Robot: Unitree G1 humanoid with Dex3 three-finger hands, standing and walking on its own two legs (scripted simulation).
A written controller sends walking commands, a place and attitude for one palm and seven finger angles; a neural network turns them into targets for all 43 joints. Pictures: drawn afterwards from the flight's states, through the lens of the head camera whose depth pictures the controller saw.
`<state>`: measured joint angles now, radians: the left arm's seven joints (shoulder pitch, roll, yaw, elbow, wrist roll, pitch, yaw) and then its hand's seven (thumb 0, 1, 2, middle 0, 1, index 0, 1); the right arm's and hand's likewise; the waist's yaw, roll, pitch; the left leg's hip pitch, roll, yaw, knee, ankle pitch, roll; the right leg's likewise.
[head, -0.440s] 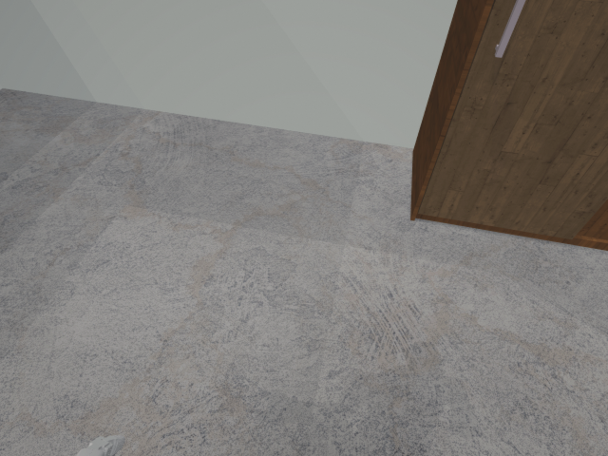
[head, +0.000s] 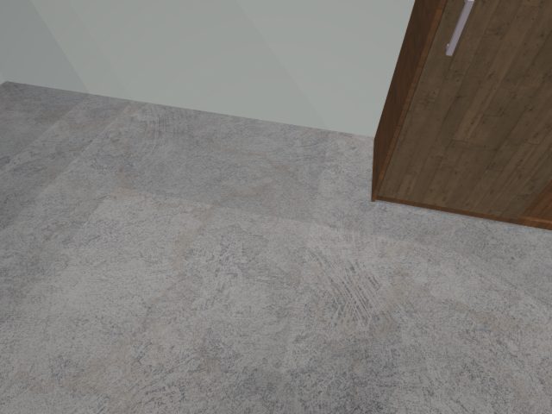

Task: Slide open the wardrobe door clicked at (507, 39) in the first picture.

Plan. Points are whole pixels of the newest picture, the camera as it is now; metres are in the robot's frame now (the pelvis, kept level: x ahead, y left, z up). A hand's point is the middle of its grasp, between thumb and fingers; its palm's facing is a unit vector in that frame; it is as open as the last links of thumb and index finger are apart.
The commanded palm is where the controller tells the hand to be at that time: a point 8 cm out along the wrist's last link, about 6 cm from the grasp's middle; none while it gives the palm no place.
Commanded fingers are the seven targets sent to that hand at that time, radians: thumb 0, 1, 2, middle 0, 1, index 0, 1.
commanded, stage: stand and wait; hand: left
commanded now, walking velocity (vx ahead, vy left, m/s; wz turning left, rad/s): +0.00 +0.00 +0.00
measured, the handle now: (458, 26) +1.22 -0.51 +0.09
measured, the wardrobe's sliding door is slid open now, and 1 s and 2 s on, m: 0.00 0.00 0.00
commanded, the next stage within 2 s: look at it before walking up in 0.54 s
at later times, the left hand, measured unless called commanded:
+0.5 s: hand out of the picture +0.07 +0.24 -0.15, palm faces -0.04 -0.94 -0.33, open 7.4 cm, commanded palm none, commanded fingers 0.00 0.90 0.90 -0.20 -0.30 -0.20 -0.30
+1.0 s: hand out of the picture +0.08 +0.24 -0.15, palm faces -0.04 -0.94 -0.33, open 7.4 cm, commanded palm none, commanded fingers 0.00 0.90 0.90 -0.20 -0.30 -0.20 -0.30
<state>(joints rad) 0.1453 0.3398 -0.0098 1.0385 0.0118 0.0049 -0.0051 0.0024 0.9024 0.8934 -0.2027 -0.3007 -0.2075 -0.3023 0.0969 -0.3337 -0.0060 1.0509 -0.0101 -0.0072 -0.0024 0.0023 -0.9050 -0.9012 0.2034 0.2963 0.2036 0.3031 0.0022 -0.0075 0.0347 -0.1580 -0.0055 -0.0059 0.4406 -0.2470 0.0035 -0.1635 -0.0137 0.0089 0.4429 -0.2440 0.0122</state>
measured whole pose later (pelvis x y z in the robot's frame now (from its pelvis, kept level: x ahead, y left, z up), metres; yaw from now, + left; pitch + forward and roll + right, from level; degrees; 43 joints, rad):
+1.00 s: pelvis +0.00 -0.01 +0.00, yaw +0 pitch -2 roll +0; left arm 0.13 0.34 -0.01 1.09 0.01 -0.01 -0.01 0.00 0.90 0.89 -0.20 -0.30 -0.21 -0.30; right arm 0.10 -0.34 0.00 1.12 0.00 -0.01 0.00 0.00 -0.91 -0.90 0.20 0.30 0.20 0.30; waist 0.00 0.00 0.04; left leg -0.13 0.01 -0.01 0.37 -0.21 -0.01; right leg -0.14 0.00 0.01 0.38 -0.20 0.00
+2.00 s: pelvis -0.02 -0.04 +0.00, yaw -22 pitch +3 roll +1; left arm 0.29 0.21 0.06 0.94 0.02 0.01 -0.02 0.00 0.90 0.89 -0.20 -0.30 -0.21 -0.30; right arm 0.14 -0.26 -0.07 0.95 -0.02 0.03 -0.01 0.00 -0.91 -0.90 0.20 0.30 0.20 0.30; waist 0.04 0.00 0.02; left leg -0.40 0.05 -0.01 0.89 -0.39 -0.07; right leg -0.28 0.12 0.15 0.39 -0.15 -0.08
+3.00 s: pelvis +0.27 -0.24 -0.01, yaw -49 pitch +0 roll -3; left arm 0.29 0.22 0.05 1.04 0.02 -0.04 -0.01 0.00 0.92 0.89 -0.20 -0.30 -0.20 -0.30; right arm 0.20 -0.15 -0.04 0.97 -0.02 -0.04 0.02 0.00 -0.91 -0.90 0.20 0.30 0.20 0.30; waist 0.01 0.00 0.00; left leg -0.45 0.14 0.10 0.68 -0.22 -0.05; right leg -0.13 0.06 -0.06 0.47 -0.34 -0.03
